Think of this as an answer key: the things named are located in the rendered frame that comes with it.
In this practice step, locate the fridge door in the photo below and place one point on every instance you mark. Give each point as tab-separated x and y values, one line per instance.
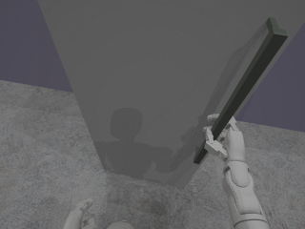
147	73

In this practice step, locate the handle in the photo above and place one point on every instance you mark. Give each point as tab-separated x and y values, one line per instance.
267	51

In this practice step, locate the robot left hand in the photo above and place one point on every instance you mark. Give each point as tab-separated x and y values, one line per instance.
75	219

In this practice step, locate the robot right forearm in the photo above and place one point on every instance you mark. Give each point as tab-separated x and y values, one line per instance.
244	207

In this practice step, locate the robot right hand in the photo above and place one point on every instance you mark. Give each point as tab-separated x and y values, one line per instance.
232	140

